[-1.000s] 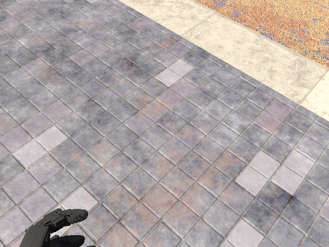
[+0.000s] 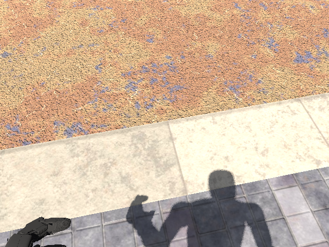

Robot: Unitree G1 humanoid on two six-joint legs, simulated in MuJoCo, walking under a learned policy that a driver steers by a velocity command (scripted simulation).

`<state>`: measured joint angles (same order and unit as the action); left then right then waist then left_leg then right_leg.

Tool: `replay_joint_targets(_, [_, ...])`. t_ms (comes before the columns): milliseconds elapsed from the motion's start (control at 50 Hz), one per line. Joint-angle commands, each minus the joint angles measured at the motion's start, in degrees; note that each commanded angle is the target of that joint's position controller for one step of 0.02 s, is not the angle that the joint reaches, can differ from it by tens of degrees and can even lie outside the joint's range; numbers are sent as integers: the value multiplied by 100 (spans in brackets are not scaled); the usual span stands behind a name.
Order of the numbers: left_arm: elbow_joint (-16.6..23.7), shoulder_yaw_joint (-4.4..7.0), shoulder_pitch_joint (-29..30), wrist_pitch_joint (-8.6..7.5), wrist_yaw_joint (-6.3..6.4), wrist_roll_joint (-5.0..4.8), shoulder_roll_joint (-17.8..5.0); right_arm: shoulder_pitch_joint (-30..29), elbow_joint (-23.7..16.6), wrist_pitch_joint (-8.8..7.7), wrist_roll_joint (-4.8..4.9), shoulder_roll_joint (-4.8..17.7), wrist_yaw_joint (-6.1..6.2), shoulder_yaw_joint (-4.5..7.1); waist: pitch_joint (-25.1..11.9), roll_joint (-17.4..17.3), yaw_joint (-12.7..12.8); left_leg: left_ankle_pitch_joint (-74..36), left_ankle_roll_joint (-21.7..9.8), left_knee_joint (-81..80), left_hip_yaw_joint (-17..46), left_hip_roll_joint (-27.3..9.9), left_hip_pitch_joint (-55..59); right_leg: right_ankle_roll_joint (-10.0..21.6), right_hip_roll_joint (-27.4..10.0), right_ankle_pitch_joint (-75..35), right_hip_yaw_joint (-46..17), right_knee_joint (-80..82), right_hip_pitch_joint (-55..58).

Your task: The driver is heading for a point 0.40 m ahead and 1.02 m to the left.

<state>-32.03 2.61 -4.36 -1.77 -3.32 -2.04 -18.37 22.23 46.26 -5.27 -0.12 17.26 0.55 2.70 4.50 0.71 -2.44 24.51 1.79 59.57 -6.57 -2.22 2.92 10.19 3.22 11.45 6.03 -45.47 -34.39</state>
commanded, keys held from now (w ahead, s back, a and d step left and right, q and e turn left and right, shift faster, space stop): w+q+shift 1.00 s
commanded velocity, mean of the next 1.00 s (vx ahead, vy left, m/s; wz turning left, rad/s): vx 1.00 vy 0.00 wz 0.60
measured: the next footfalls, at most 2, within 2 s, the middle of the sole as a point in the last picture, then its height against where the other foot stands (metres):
left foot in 0.44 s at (133, 201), level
right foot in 0.86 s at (143, 117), level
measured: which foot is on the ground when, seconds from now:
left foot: up 0.00-0.42, down 0.44-0.86, up 0.88-1.00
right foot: down 0.00-0.44, up 0.46-0.84, down 0.86-1.00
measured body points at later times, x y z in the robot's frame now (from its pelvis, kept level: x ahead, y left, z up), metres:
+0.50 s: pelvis +0.46 +0.08 +0.01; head +0.49 +0.08 +0.46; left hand +0.47 +0.36 -0.11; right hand +0.66 -0.16 -0.09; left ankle +0.58 +0.14 -0.69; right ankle +0.22 -0.06 -0.57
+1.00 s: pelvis +0.92 +0.16 +0.03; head +0.94 +0.18 +0.48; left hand +0.87 +0.48 -0.05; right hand +1.19 +0.01 -0.07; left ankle +0.75 +0.16 -0.59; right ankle +1.05 +0.08 -0.69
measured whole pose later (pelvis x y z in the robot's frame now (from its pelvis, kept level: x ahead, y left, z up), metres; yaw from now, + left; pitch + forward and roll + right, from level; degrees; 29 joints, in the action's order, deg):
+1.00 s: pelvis +0.92 +0.16 +0.03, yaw +42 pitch -1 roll -3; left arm -36.5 3.6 -10.4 -7.0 -0.7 -0.5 -16.2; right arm 16.3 40.0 -1.1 1.4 19.0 0.3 3.5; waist 3.7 -2.5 -0.2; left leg 24.2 -4.4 73.9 5.7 2.9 -19.4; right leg -7.7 2.9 5.2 -4.0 -32.9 -18.6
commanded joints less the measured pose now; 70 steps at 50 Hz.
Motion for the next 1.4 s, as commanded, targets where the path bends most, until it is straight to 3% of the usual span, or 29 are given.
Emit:
replay_joint_targets(20, [-193, 405, -2358, -83, 138, 202, -878, -357, -900, -504, 405, 995, -99, 24, -2569, 405, 1177, -14, -453, 3194, 1501, 102, -4930, 1393, -2101, 2806, -5410, 3026, 6060])
replay_joint_targets(60, [-308, 277, -1528, -319, 104, 219, -662, -873, -971, -382, 341, 699, 25, -45, -848, -773, 554, -535, -451, 2263, 1367, -402, -4711, 965, -1904, 1792, -4291, 3200, 3772])
replay_joint_targets(100, [-343, 140, -996, -421, 113, 395, -314, -360, -691, -90, 304, 635, -15, -19, -398, -318, 58, -926, -394, 1924, 1429, -768, -3928, 756, -1580, 1026, -3062, 3295, 2214])
replay_joint_targets(180, [-702, 127, -1178, -585, 157, 297, -253, -958, -816, 178, 210, 247, 15, -108, 276, -94, 175, -1914, -181, 717, 1393, -787, -4378, 250, -1128, -254, -1173, 3743, 1493])
replay_joint_targets(300, [-1026, 103, -1764, -670, 345, 269, -404, -2015, -1017, -58, 233, 81, -311, -143, 330, -196, 708, -4447, -363, -1876, 533, -248, -3988, -562, -967, -1818, 169, 4068, 2609])
replay_joint_targets(360, [-1109, 144, -1861, -469, 435, 331, -667, -2157, -1164, -109, 265, 298, -528, -43, 109, 219, 595, -3919, -646, -2485, -62, 321, -3927, -867, -1175, -4728, 430, 3416, 4016])
replay_joint_targets(400, [-1050, 239, -1669, -260, 585, 412, -991, -1425, -1134, 9, 322, 565, -532, 106, -438, 789, -4, -2799, -854, -2191, -410, 748, -3251, -987, -1420, -7568, 484, 2119, 4591])
replay_joint_targets(440, [-788, 299, -783, -161, 604, 419, -1160, 1229, -519, 239, 307, 1252, -389, 437, -1401, 740, -1439, -2348, -1280, -2061, 306, 580, -286, -923, -1408, -7768, 367, -1010, 3213])
replay_joint_targets(460, [-710, 57, -875, -332, 449, 472, -289, 1618, -288, 352, 280, 1377, -276, 420, -1295, -1102, -1197, -1865, -1593, -1723, 1057, 191, 1089, -991, -414, -961, 203, -3666, 1156])
replay_joint_targets(480, [-265, -178, -1541, -577, 292, 90, 311, 1051, -541, 218, 80, 1300, -286, 364, -1945, -2447, -271, 901, -2887, -3205, 4760, -997, 2246, -1169, 399, 2220, -936, -5300, -1210])
replay_joint_targets(500, [-144, -138, -919, -791, 211, 9, -327, 924, -743, 165, 23, 868, -255, 314, -1908, -1114, -657, 1912, -2552, -4420, 5705, -1108, 1939, -704, 116, 1463, -1536, -4799, -1347])
replay_joint_targets(540, [36, -111, -457, -887, 220, 33, -335, 303, -850, 16, -7, 706, -319, 261, -722, 480, 7, 1194, -2185, -4736, 5175, -904, 123, -536, -303, 844, -1553, -3540, -1023])
replay_joint_targets(560, [-33, -106, -558, -850, 264, 182, -290, -88, -964, -32, 7, 707, -309, 263, -495, 596, 264, 562, -2229, -4700, 4757, -622, -605, -643, -456, 720, -1615, -3106, -690])
replay_joint_targets(620, [-111, -32, -709, -629, 359, 292, -439, -444, -1040, -19, 122, 573, -209, 216, -83, 257, 561, -713, -2161, -4801, 3621, -54, -1797, -1049, -754, 597, -1460, -2015, -231])
replay_joint_targets(700, [449, -185, 717, -613, 357, 386, 52, -234, -839, 61, 248, 656, 9, 245, 245, -187, -12, -1431, -1697, -4742, 2645, 610, -3201, -1377, -397, -1305, -883, 584, 943])
replay_joint_targets(800, [461, 157, 718, -743, 336, 6, -505, -67, -660, 112, 311, 615, 98, 337, -250, -735, -97, -1135, -1175, -3763, 3212, 434, -1846, -1385, -301, -2113, -1549, 1741, 1736])
replay_joint_targets(860, [200, 449, -502, -822, 339, -120, -893, -280, -689, 267, 145, 736, 72, 421, -1008, -673, 676, -2960, -832, -1676, 3172, 511, -812, -1265, -331, -1571, -1317, 2138, 2688])
replay_joint_targets(880, [-36, 439, -1562, -807, 329, -7, -841, -91, -827, 336, 138, 379, -14, 310, -1980, -316, 935, -2466, -653, 33, 2797, 693, -2219, -930, -871, -496, -1739, 1431, 4901])
replay_joint_targets(900, [-244, 502, -2203, -742, 269, 124, -1114, 418, -1077, 294, 317, -134, -67, 69, -2776, 2288, 727, 297, -477, 1743, 2007, 1157, -4253, -137, -2196, 2637, -4847, 2318, 6462])
replay_joint_targets(920, [-120, 444, -2046, -671, 252, 62, -833, 203, -1173, 297, 415, 176, -20, -3, -2538, 2762, 866, 283, -542, 2288, 1750, 472, -4743, -256, -2369, 4183, -5616, 2706, 6234])
replay_joint_targets(980, [-426, 458, -1771, -468, 301, 217, -787, -1504, -1515, 226, 41, 484, -32, 88, -530, 254, 1029, -174, -618, 1639, 1300, 110, -4635, -566, -1768, 1478, -3868, 3004, 4086])
replay_joint_targets(1060, [-885, 183, -1588, -530, 171, 78, 18, -1914, -1796, 369, 296, -16, -133, 12, -74, 244, 638, -311, -966, 1177, 1252, -429, -4827, -474, -1663, 37, -2701, 3291, 3489])
replay_joint_targets(1220, [-1374, 206, -2041, -604, 370, 192, -467, -2965, -2024, -52, 109, 108, -539, 25, 737, -408, 778, -3698, -924, -1527, 396, 100, -4154, -1030, -1227, -2283, -645, 3858, 2730])
replay_joint_targets(1300, [-1465, 243, -2463, -553, 615, 205, -831, -2111, -1787, -74, 15, 600, -597, 333, -311, 210, 94, -3397, -1028, -2007, -600, 1304, -1295, -1533, -1087, -6571, 62, 1489, 2471])
replay_joint_targets(1320, [-1303, 304, -1992, -562, 671, 134, -1086, -757, -1457, -16, 19, 755, -534, 479, -711, 360, -764, -3090, -1347, -1933, -177, 1127, 417, -1672, -1221, -7422, 1, -249, 1265])
replay_joint_targets(1340, [-1040, 306, -1214, -651, 660, 105, -1061, 993, -937, 36, 107, 925, -407, 576, -950, -483, -1673, -3946, -1928, -2604, 833, 365, 2125, -1848, -631, -3135, 63, -3117, -272])
replay_joint_targets(1360, [-589, 87, -1292, -797, 654, 278, -352, 1038, -943, 86, 72, 1129, -290, 475, -1594, -1537, -1092, -4207, -2319, -2250, 2683, -573, 2866, -1606, -105, 2122, -439, -5022, -1219])
replay_joint_targets(1380, [-474, -47, -2069, -900, 545, 204, -285, 767, -1239, 156, 43, 1294, -198, 492, -2813, -831, -637, -2656, -3332, -2489, 4596, -1452, 3302, -1515, -346, 2620, -1647, -5482, -1762])
replay_joint_targets(1400, [-142, -19, -1692, -988, 420, -152, -595, 543, -1288, 164, -62, 1290, -92, 554, -2864, -660, -578, 981, -3512, -3892, 6026, -1676, 2982, -1350, -423, 1861, -1958, -4815, -2309])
